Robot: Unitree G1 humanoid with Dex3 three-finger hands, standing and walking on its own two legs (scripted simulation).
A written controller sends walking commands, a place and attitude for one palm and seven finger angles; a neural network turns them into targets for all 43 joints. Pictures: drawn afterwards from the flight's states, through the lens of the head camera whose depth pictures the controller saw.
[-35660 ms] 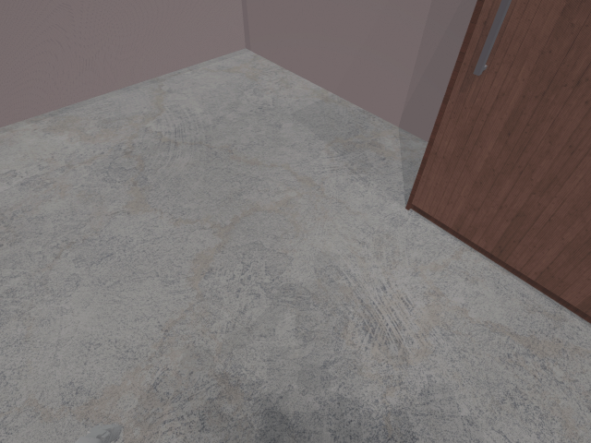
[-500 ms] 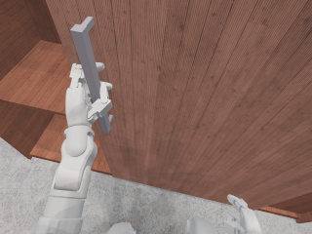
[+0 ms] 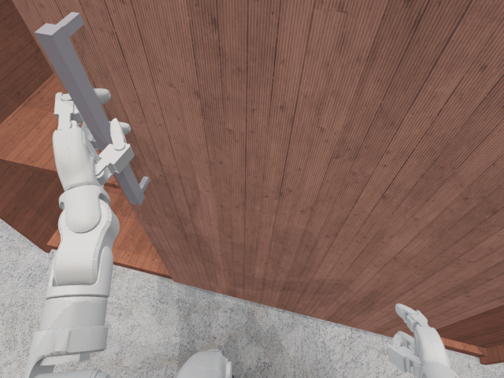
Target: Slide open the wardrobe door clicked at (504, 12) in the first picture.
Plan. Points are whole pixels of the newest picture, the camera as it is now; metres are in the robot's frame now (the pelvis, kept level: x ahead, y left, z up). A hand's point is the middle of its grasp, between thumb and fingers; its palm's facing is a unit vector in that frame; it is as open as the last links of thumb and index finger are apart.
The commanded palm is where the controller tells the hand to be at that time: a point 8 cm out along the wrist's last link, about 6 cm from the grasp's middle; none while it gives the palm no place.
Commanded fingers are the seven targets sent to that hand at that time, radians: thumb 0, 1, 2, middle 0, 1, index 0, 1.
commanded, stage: step sideways, sliding the door along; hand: left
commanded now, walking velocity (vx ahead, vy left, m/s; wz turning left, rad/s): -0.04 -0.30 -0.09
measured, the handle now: (112, 131) +0.40 +0.28 +0.14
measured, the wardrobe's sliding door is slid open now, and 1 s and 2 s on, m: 0.56 0.56 0.56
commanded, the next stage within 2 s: stop walking and hold the door there in 0.06 s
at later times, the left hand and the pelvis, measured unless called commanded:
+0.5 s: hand (119, 148) +0.36 +0.25 +0.15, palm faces +0.47 -0.85 -0.23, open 6.5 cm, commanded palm +0.32 +0.27 +0.12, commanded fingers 0.00 0.90 0.90 -0.45 -1.40 -0.45 -1.40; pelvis +0.01 -0.05 +0.01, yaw -7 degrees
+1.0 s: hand (120, 148) +0.36 +0.25 +0.15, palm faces +0.45 -0.87 -0.20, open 6.3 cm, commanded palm +0.32 +0.26 +0.12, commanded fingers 0.00 0.90 0.90 -0.45 -1.40 -0.45 -1.40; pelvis -0.02 -0.02 +0.01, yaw -11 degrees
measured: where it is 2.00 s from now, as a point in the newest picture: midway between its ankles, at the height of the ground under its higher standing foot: outside the picture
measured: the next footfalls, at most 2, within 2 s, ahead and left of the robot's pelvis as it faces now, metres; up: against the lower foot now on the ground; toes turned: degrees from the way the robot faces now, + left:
left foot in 0.02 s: +0.09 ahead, +0.05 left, +0.00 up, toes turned -3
right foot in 0.48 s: +0.03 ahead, -0.18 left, +0.00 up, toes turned -12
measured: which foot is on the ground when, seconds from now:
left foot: up 0.00-0.00, down 0.02-1.00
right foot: down 0.00-0.00, up 0.02-0.46, down 0.48-1.00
